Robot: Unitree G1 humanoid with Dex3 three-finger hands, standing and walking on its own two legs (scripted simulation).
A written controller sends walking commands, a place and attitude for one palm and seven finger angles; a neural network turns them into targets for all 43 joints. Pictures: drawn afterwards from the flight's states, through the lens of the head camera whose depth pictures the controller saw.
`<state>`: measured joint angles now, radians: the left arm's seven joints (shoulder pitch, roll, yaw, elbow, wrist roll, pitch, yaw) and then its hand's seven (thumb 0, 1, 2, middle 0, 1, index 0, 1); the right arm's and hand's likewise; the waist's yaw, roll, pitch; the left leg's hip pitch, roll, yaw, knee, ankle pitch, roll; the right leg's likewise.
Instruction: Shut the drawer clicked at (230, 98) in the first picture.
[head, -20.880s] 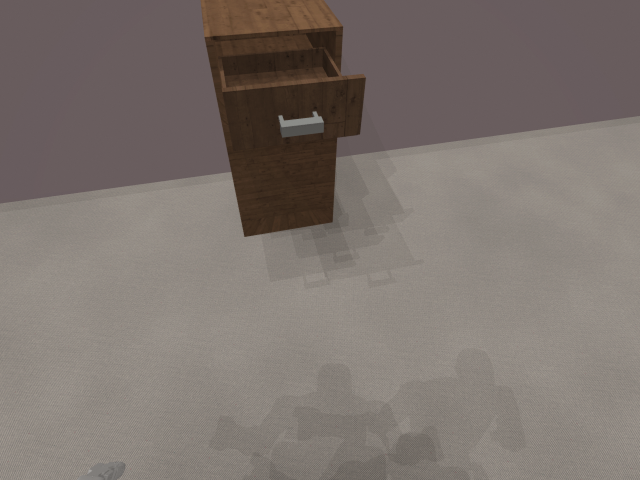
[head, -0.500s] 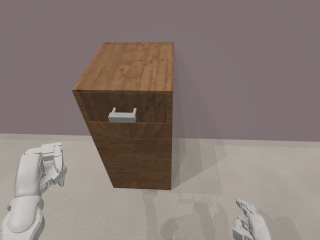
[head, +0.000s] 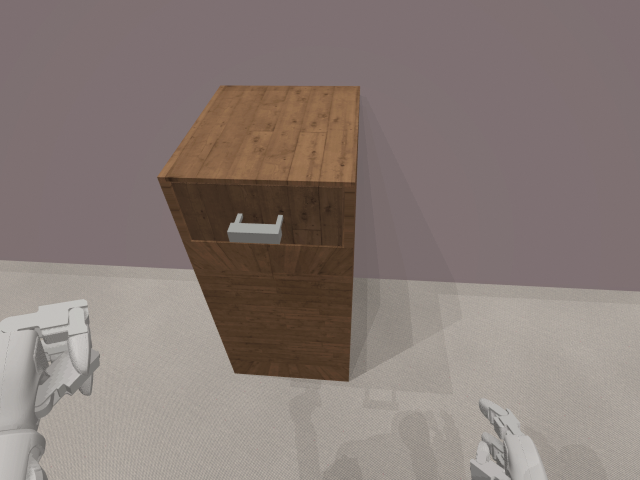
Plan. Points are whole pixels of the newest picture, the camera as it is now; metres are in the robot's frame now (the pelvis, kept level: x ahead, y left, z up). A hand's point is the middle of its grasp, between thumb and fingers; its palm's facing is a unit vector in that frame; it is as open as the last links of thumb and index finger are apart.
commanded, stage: step back with the hand held close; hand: left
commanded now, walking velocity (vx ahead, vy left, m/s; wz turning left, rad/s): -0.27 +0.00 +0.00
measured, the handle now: (257, 225) +0.59 +0.21 -0.05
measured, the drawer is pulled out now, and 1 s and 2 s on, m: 0.00 0.00 0.00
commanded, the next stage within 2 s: stop stepping back and stand still in 1.22 s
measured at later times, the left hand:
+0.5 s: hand (56, 376) +0.16 +0.26 +0.16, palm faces +0.30 -0.81 -0.51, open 3.2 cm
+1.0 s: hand out of the picture +0.09 +0.28 +0.16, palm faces +0.37 -0.79 -0.49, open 3.2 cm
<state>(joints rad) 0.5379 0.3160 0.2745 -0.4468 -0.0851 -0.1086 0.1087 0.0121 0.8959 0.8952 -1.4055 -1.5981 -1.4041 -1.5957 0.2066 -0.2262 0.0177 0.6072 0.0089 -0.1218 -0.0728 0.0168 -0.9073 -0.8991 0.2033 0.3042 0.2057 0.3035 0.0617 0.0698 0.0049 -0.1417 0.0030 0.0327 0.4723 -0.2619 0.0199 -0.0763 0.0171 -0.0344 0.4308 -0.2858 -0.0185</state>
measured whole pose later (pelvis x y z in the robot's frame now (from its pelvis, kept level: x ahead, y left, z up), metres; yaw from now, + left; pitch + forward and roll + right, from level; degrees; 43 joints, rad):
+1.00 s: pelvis -0.11 +0.03 -0.01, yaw +2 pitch +2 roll -4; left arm 0.62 0.43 0.42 -0.61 -0.02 -0.27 0.15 0.01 0.89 0.89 -1.41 -1.60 -1.41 -1.60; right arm 0.24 -0.20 -0.02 0.57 -0.02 -0.08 -0.07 0.02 -0.91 -0.90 0.20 0.30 0.21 0.30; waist -0.04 0.02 0.00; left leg -0.48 0.00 -0.02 0.54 -0.11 0.07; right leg -0.33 0.10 0.02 0.74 -0.34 0.02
